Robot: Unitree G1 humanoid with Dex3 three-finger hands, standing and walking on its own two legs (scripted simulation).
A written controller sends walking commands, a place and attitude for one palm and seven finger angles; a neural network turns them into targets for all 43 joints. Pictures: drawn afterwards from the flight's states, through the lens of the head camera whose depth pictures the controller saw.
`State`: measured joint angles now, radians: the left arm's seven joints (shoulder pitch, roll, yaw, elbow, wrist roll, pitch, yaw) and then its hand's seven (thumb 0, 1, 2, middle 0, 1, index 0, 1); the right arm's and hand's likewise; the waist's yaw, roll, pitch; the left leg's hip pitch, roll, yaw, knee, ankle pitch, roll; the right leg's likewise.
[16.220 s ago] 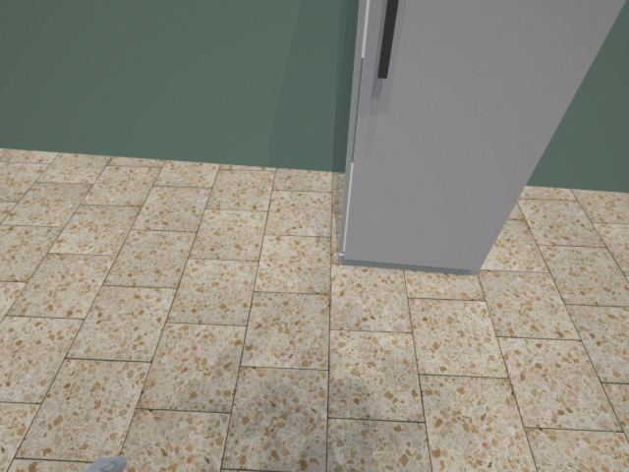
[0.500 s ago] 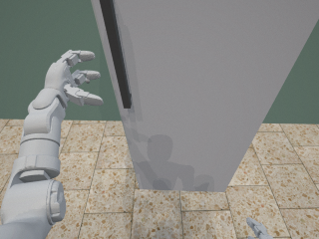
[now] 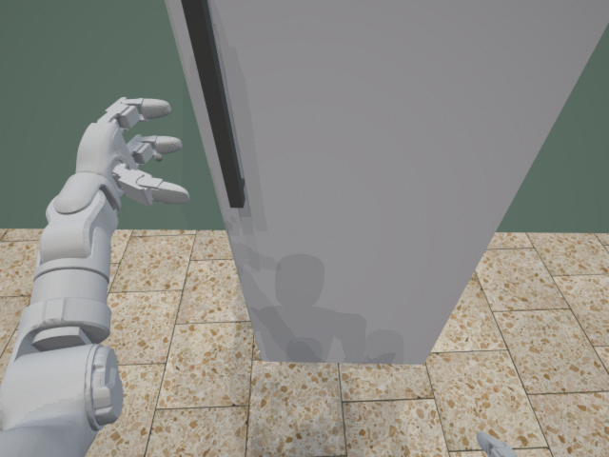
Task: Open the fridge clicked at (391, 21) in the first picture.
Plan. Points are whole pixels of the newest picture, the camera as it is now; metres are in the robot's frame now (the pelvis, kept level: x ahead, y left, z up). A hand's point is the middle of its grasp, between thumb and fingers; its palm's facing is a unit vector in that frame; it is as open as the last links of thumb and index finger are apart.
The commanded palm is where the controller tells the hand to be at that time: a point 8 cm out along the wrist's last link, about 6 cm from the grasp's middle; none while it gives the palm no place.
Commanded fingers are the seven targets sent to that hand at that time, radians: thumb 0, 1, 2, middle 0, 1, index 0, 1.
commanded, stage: move the hooked fingers beside the handle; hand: left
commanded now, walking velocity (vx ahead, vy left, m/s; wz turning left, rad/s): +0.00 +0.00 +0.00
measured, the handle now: (222, 112) +0.50 +0.13 +0.22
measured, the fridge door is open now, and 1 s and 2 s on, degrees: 0 0 0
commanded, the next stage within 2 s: feel for the door with the fingertips in 0.44 s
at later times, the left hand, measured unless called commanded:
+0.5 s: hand (163, 150) +0.43 +0.20 +0.21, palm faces +0.03 -1.00 -0.01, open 14.0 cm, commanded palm +0.40 +0.24 +0.21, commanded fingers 0.00 -0.50 0.30 -0.30 -1.20 -0.30 -1.20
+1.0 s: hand (201, 149) +0.43 +0.15 +0.21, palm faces +0.00 -1.00 +0.01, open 14.0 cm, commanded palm +0.41 +0.21 +0.21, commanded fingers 0.00 -0.50 0.30 -0.30 -1.20 -0.30 -1.20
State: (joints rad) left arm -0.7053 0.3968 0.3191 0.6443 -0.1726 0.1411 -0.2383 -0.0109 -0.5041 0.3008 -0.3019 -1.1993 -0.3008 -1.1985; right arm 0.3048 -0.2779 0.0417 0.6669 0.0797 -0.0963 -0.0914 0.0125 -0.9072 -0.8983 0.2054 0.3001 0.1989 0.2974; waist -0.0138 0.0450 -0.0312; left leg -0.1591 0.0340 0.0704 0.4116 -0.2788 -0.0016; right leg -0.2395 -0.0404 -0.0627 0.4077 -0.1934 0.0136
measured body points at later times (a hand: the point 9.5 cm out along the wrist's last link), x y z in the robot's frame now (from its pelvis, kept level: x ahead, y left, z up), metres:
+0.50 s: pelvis -0.01 +0.00 +0.00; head +0.00 -0.01 +0.45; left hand +0.42 +0.25 +0.21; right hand +0.12 -0.24 -0.11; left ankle -0.04 +0.12 -0.74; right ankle +0.01 -0.13 -0.74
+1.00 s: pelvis +0.00 +0.00 +0.00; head +0.00 -0.01 +0.45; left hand +0.43 +0.20 +0.21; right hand +0.13 -0.24 -0.11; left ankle -0.04 +0.12 -0.74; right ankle +0.01 -0.13 -0.74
